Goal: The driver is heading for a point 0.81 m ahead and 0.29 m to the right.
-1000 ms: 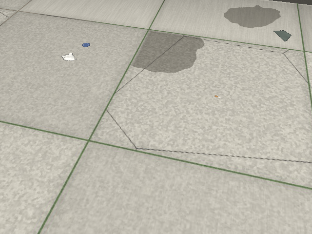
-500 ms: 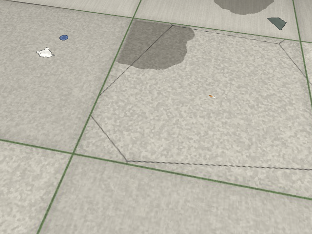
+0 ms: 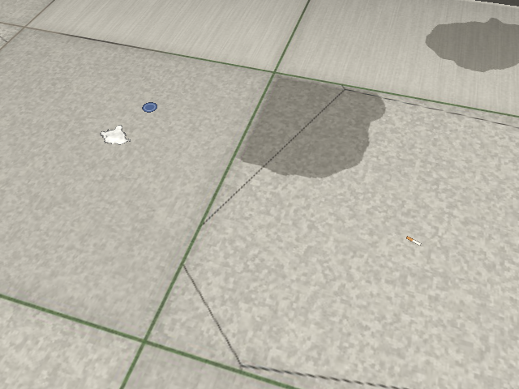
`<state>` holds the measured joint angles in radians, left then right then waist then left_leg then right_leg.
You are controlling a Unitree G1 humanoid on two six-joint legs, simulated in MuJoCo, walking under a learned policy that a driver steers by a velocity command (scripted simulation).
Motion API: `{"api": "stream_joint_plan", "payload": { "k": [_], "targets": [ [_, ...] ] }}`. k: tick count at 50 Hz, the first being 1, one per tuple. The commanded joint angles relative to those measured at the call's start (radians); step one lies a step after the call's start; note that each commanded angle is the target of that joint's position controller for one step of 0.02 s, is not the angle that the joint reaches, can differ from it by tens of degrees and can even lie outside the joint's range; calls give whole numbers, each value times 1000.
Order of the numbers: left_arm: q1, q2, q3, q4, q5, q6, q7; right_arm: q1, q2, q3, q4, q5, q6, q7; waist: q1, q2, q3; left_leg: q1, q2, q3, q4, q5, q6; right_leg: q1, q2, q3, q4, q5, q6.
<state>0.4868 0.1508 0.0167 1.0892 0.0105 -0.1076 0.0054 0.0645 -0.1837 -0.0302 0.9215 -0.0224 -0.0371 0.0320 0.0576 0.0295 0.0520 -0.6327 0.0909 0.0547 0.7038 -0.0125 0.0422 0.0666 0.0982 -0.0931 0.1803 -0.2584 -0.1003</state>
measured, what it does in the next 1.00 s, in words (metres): walks ahead, turning right: left foot, then right foot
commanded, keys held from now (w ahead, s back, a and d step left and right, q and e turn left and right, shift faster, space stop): w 0.02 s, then w+e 0.98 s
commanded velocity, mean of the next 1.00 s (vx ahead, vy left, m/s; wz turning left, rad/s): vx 0.50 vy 0.00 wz -0.45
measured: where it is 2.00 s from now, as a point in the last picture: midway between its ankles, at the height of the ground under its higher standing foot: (369, 283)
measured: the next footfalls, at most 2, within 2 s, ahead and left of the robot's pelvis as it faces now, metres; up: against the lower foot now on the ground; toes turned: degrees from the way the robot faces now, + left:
left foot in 0.14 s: +0.27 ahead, +0.10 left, +0.00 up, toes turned +2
right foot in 0.68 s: +0.50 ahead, -0.12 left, +0.00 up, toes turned -25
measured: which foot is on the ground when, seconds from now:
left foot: up 0.00-0.12, down 0.14-0.70, up 0.72-1.00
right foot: down 0.00-0.16, up 0.18-0.66, down 0.68-1.00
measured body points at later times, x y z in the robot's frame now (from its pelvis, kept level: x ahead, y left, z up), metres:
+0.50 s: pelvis +0.28 +0.02 +0.00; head +0.31 +0.02 +0.45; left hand +0.45 +0.23 -0.13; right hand +0.19 -0.21 -0.14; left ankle +0.23 +0.10 -0.74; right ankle +0.39 -0.14 -0.68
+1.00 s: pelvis +0.53 -0.10 +0.00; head +0.55 -0.13 +0.45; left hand +0.66 +0.15 -0.12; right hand +0.56 -0.39 -0.12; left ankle +0.73 +0.01 -0.67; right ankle +0.47 -0.11 -0.74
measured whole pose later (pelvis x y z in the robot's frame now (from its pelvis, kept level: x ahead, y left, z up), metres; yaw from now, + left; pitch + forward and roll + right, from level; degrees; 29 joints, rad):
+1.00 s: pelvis +0.53 -0.10 +0.00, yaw -30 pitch +1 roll +1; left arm 0.38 0.24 0.08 0.92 0.00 -0.06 0.00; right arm 0.09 -0.24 -0.06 0.79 -0.05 -0.02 0.02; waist 0.05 0.04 0.04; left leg -0.68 0.13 -0.03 0.94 -0.14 -0.05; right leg -0.08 0.15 0.06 0.28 -0.21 -0.15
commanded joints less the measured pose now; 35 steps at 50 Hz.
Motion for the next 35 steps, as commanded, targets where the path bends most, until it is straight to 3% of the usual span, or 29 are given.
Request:
{"api": "stream_joint_plan", "payload": {
  "k": [1, 2, 4, 5, 6, 7, 8, 9, 10, 11, 12, 14, 18, 23, 28, 30, 32, 33, 34, 35],
  "targets": [
    [93, 129, 18, -8, 7, -5, 12, -123, -40, -2, -84, 4, -16, -2, 8, -101, 67, 4, -52, 52, -89, 11, 18, 2, -280, 114, -11, 612, -73],
    [99, 131, 19, -4, 10, -3, 15, -136, -48, -5, -93, 3, -20, -3, 7, -101, 69, 12, -58, 47, -106, -15, 28, 32, -293, 128, 15, 662, -79],
    [60, 150, 23, -10, 15, 0, 20, -82, -68, -14, -90, 3, -30, -11, -39, -109, 42, 102, -92, 44, -147, -101, 56, 63, -307, 134, 111, 866, -79],
    [40, 163, 26, -15, 16, 1, 21, 1, -85, -24, -66, 2, -37, -18, -75, -117, -1, 205, -121, 46, -167, -141, 71, 62, -304, 137, 200, 976, -72],
    [19, 171, 28, -19, 13, 4, 17, 146, -108, -37, -20, 0, -47, -27, -136, -103, -73, 374, -139, 47, -230, -117, 90, 31, -281, 130, 355, 973, -60],
    [-5, 162, 25, -36, 0, 2, 13, 315, -156, -57, 23, -20, -58, -39, -207, -79, -167, 638, -47, -38, -258, -89, 120, -139, -245, 117, 569, 761, -47],
    [51, 70, 4, -74, -36, 3, 4, 438, -262, -84, 29, -51, -61, -48, -199, 85, -323, 931, 258, -416, -289, -193, 196, -439, -124, 51, 920, 253, -8],
    [116, 101, 23, -56, -39, 15, 10, 390, -255, -89, 23, -25, -44, -32, -155, 134, -382, 952, 370, -696, -398, -210, 268, -599, -34, 102, 1135, -232, -8],
    [34, 143, 38, -70, -16, 25, 14, 279, -188, -73, 3, -5, -38, -25, -116, 27, -227, 802, 325, -566, -432, -305, 234, -652, -109, 148, 1161, -156, -14],
    [-42, 121, 36, -91, -7, 25, 8, 196, -121, -55, -10, 1, -45, -22, -100, -11, -98, 647, 283, -435, -488, -295, 201, -659, -144, 148, 1118, -86, -11],
    [-67, 96, 38, -96, -1, 31, 3, 164, -87, -45, -7, -1, -52, -24, -74, -15, -31, 548, 237, -332, -524, -247, 158, -634, -174, 146, 1066, -49, -10],
    [-57, 72, 44, -102, 21, 58, -14, 194, -51, -33, 22, 2, -65, -38, -35, 23, -1, 458, 184, -186, -547, -132, 115, -585, -195, 138, 1020, -21, 3],
    [-153, 58, 49, -156, 21, 88, -32, 266, -89, -41, 41, 7, -89, -43, -23, 29, 11, 476, 165, -40, -568, 22, 101, -687, -210, 109, 978, 89, 19],
    [-354, 59, 39, -239, 17, 87, -50, 322, -91, -34, 53, 4, -92, -47, -53, 37, 53, 513, 124, 102, -561, 157, 82, -727, -195, 45, 698, 261, 31],
    [-485, 71, 33, -300, 24, 84, -62, 404, -132, -42, 78, 2, -78, -62, -88, 41, 61, 675, 174, 169, -509, 334, 78, -687, -156, -42, 493, 222, -12],
    [-464, 89, 42, -302, 27, 84, -60, 397, -152, -47, 77, -1, -67, -69, -65, 59, 33, 733, 185, 203, -413, 586, 72, -622, -109, -74, 465, 133, -48],
    [-353, 118, 58, -276, 29, 84, -52, 380, -184, -57, 70, -5, -51, -73, -14, 82, -35, 763, 192, 222, -213, 795, 70, -498, -42, -96, 447, 23, -92],
    [-255, 141, 72, -248, 30, 78, -47, 374, -198, -61, 62, -4, -41, -69, 25, 77, -95, 734, 192, 222, -44, 759, 66, -378, -10, -88, 400, 4, -116],
    [-115, 187, 95, -206, 41, 69, -36, 354, -201, -62, 43, 1, -36, -62, 96, 21, -171, 597, 170, 233, 209, 563, 36, -161, -28, -14, 307, 20, -152],
    [-78, 295, 123, -206, 48, 65, -23, 377, -102, -43, -8, 9, -36, -51, 65, -151, -260, 253, 71, 222, 543, -150, -6, 114, -311, 379, 286, -25, -241]
  ]
}}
